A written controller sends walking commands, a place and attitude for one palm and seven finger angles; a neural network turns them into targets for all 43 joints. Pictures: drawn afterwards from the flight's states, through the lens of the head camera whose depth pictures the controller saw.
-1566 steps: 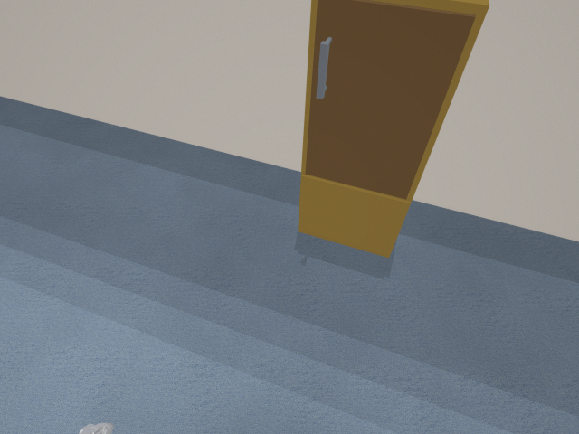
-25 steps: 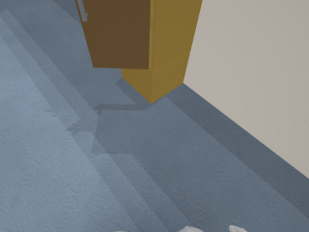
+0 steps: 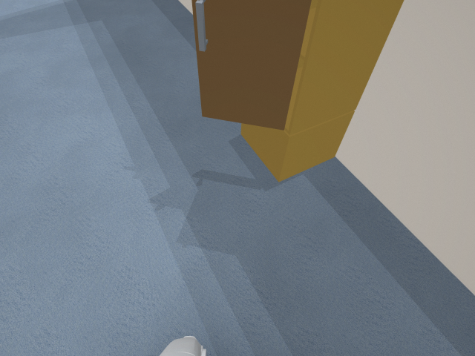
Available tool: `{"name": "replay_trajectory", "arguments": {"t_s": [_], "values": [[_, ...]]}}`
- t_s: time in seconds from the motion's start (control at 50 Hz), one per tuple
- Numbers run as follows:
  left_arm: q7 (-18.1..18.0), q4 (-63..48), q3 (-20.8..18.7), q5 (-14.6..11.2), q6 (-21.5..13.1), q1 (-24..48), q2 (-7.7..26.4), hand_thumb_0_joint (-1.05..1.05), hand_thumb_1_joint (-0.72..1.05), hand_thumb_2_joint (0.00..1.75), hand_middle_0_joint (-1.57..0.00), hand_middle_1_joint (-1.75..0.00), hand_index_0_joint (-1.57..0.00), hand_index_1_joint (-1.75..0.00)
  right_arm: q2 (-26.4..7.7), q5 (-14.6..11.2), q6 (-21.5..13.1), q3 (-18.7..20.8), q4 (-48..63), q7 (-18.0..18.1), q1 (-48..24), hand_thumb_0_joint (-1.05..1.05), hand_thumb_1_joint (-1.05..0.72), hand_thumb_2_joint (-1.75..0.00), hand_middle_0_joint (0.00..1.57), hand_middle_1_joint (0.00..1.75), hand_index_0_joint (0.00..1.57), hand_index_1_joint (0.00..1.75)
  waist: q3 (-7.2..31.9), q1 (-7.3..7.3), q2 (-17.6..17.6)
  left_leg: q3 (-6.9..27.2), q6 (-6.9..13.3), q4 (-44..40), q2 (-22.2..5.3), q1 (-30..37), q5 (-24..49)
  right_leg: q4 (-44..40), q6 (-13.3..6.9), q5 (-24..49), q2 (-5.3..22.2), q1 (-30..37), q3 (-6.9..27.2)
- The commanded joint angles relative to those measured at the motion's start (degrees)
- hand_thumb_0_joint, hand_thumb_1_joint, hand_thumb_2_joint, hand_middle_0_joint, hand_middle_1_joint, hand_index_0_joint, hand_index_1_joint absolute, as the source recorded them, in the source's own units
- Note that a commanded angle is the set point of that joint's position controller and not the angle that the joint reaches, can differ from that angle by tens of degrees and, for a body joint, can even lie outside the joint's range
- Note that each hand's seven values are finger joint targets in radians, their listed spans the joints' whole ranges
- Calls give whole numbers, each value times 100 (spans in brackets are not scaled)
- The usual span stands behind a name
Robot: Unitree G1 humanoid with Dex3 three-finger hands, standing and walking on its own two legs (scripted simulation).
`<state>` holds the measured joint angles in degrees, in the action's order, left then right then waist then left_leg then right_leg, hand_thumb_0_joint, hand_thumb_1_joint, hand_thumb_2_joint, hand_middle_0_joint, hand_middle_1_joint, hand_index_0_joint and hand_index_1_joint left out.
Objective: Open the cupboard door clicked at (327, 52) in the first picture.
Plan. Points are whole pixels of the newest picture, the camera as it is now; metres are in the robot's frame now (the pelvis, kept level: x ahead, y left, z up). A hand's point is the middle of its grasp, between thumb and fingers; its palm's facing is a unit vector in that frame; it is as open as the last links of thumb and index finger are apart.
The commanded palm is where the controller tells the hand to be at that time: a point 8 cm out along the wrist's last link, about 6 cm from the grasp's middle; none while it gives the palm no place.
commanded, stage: take the last steps up to it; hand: left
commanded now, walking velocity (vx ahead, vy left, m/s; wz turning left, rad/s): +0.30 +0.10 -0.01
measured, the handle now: (203, 24) +1.06 +0.24 +0.03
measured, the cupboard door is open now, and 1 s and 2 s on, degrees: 49 49 49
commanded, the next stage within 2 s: come to a stop and stand still in 1.10 s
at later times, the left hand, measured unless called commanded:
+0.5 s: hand (157, 275) +0.28 +0.21 -0.16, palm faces -0.02 -0.98 -0.22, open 7.4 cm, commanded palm none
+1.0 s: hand (133, 263) +0.31 +0.28 -0.19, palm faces +0.04 -0.99 -0.15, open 7.4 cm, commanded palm none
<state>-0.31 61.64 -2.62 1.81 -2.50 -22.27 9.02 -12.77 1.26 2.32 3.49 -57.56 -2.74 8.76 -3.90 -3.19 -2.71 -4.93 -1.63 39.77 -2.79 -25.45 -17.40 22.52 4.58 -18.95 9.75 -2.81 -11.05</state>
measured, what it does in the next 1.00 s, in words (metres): walks ahead: left foot, then right foot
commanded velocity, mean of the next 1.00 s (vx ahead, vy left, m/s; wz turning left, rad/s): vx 0.28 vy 0.06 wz -0.02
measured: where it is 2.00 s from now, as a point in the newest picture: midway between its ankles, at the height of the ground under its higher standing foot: (225, 299)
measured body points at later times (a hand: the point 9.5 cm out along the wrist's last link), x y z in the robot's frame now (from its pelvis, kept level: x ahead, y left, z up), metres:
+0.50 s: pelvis +0.16 +0.03 -0.01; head +0.18 +0.01 +0.43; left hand +0.28 +0.26 -0.14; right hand +0.10 -0.20 -0.18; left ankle +0.08 +0.14 -0.72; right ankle +0.20 -0.06 -0.74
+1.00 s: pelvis +0.34 +0.10 -0.01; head +0.37 +0.13 +0.44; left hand +0.31 +0.33 -0.18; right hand +0.43 -0.13 -0.15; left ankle +0.40 +0.19 -0.74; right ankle +0.27 -0.02 -0.66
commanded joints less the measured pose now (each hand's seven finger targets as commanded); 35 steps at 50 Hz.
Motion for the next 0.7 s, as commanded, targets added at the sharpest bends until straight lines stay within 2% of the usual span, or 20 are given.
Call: {"name": "replay_trajectory", "arguments": {"t_s": [0.0, 0.02, 0.04, 0.06, 0.08, 0.12, 0.16, 0.22, 0.32, 0.38, 0.4, 0.42, 0.44, 0.46, 0.48, 0.5, 0.52, 0.56, 0.58, 0.68], "values": [[11, -289, -266, -30, -54, 187, 1081, 0, 90, 90, -20, -30, -20, -30, -578, 8, -376, 76, 153, 87, 1005, 0, -90, -90, 20, 30, 20, 30, 622, 764, 112, -343, 234, -1402, 199, 2630, 199, 1204, -572, 1551, 582, -1291, 101], [58, -433, -196, -90, -12, 38, 651, 0, 90, 90, -20, -30, -20, -30, -1265, 93, -425, 266, -7, 188, 1801, 0, -90, -90, 20, 30, 20, 30, 1171, 1033, 1807, 1844, 804, -1711, -1322, 3762, 63, 2977, -259, -556, -274, -2690, -274], [35, -727, -105, -76, -3, 552, 490, 0, 90, 90, -20, -30, -20, -30, -1506, 59, -365, 319, -141, 310, 2331, 0, -90, -90, 20, 30, 20, 30, 1106, 1216, 1867, 2674, 1277, -2455, -1971, 3621, 15, 4223, -348, -1743, -571, -3445, 291], [16, -845, -82, -68, -9, 915, 488, 0, 90, 90, -20, -30, -20, -30, -1362, 56, -369, 272, -122, 332, 2047, 0, -90, -90, 20, 30, 20, 30, 810, 1067, 1289, 2789, 1431, -2596, -2093, 2933, -675, 4941, -503, -1534, -377, -3670, 653], [18, -776, -75, -64, 11, 969, 409, 0, 90, 90, -20, -30, -20, -30, -1114, 36, -394, 216, 5, 360, 1532, 0, -90, -90, 20, 30, 20, 30, 553, 853, 1598, 2519, 1400, -2743, -1941, 2394, -1038, 5155, -524, -1062, -211, -3834, 845], [93, -546, -115, -18, 69, 728, 445, 0, 90, 90, -20, -30, -20, -30, -558, 40, -467, 47, 140, 376, 940, 0, -90, -90, 20, 30, 20, 30, 46, 485, 1292, 1679, 1128, -2948, -1519, 1451, -696, 4872, -514, -342, -33, -3397, 913], [117, -410, -96, -23, 120, 469, 346, 0, 90, 90, -20, -30, -20, -30, -459, 30, -562, 18, 111, 385, 902, 0, -90, -90, 20, 30, 20, 30, 215, 303, 934, 1231, 1110, -2984, -1350, 1387, 58, 4407, -475, -60, -78, -3011, 848], [124, -538, -93, -23, 178, 664, 266, 0, 90, 90, -20, -30, -20, -30, -423, 37, -584, 52, 56, 363, 929, 0, -90, -90, 20, 30, 20, 30, 10, 238, 713, 834, 1190, -3188, -1261, 1120, 73, 3406, -437, 228, -115, -2681, 770], [152, -816, -106, -28, 141, 1200, 327, 0, 90, 90, -20, -30, -20, -30, -522, 62, -559, 57, -98, 323, 1079, 0, -90, -90, 20, 30, 20, 30, -69, 269, 623, 761, 1256, -3059, -1299, 1221, -30, 1931, -425, 309, -329, -2002, 629], [143, -731, -154, -12, 79, 846, 448, 0, 90, 90, -20, -30, -20, -30, -493, 52, -519, 31, -176, 316, 1037, 0, -90, -90, 20, 30, 20, 30, -25, 53, 405, 553, 968, -2317, -990, 1048, -67, 987, -466, 551, -579, -982, 421], [124, -610, -196, 2, 38, 519, 625, 0, 90, 90, -20, -30, -20, -30, -401, 14, -528, -5, -202, 313, 1054, 0, -90, -90, 20, 30, 20, 30, 65, -73, 221, 284, 750, -1610, -646, 706, 4, 567, -547, 504, -532, -227, 599], [88, -460, -288, 25, -41, -117, 1021, 0, 90, 90, -20, -30, -20, -30, -199, -37, -551, -41, -151, 285, 1081, 0, -90, -90, 20, 30, 20, 30, 412, -317, -621, -222, 454, -184, -81, -150, -172, 65, -939, 175, 385, 875, 1887], [50, -308, -381, -27, -53, -688, 1509, 0, 90, 90, -20, -30, -20, -30, -117, -32, -555, -50, 56, 247, 967, 0, -90, -90, 20, 30, 20, 30, 511, -450, -1602, -434, 227, 1401, 401, -1203, -1669, -805, -1585, 265, 1623, 1471, 3707], [-19, -287, -362, -80, -96, -679, 1347, 0, 90, 90, -20, -30, -20, -30, -414, -5, -505, 12, 53, 265, 813, 0, -90, -90, 20, 30, 20, 30, 464, -420, -1657, 261, 227, 2360, 102, -1304, -1555, -1068, -1772, 147, 1791, 1023, 4038], [-52, -381, -292, -79, -88, -259, 1154, 0, 90, 90, -20, -30, -20, -30, -344, -7, -505, 34, 76, 263, 469, 0, -90, -90, 20, 30, 20, 30, 54, -293, -1030, 525, 201, 2736, -83, -1539, -1042, -1133, -1788, 43, 1683, 510, 3746], [-67, -495, -229, -86, -100, 80, 904, 0, 90, 90, -20, -30, -20, -30, -246, 2, -475, 22, 54, 247, 392, 0, -90, -90, 20, 30, 20, 30, -126, -93, -363, 656, 152, 2631, -280, -1439, -528, -1181, -1647, 109, 1464, 31, 3095], [-58, -540, -178, -94, -139, 267, 763, 0, 90, 90, -20, -30, -20, -30, -82, 18, -433, -5, -35, 217, 511, 0, -90, -90, 20, 30, 20, 30, 8, 71, -112, 589, 86, 2393, -338, -1139, -128, -1216, -1446, 529, 1165, -248, 2423], [-42, -494, -152, -79, -221, 371, 658, 0, 90, 90, -20, -30, -20, -30, 84, 17, -374, -20, -157, 178, 800, 0, -90, -90, 20, 30, 20, 30, 138, 246, -446, 352, -14, 1817, -340, -725, 160, -1203, -1269, 1329, 797, -397, 1563], [-34, -469, -165, -67, -250, 334, 573, 0, 90, 90, -20, -30, -20, -30, 154, 27, -343, -16, -167, 165, 837, 0, -90, -90, 20, 30, 20, 30, 159, 266, -443, 270, -48, 1557, -329, -617, 310, -1227, -1249, 1482, 713, -488, 1345], [-4, -209, -193, -56, -278, 150, 866, 0, 90, 90, -20, -30, -20, -30, 198, -2, -398, -38, 93, 79, 317, 0, -90, -90, 20, 30, 20, 30, 260, 136, -384, -3, -74, 148, -204, -561, 503, -1035, -1306, 1933, 726, 21, 1091]]}}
